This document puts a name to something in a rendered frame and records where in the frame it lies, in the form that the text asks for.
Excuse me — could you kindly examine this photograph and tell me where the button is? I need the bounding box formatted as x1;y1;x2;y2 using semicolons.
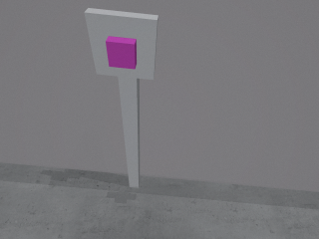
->
106;36;137;70

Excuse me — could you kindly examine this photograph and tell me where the panel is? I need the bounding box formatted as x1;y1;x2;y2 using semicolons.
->
84;8;159;188

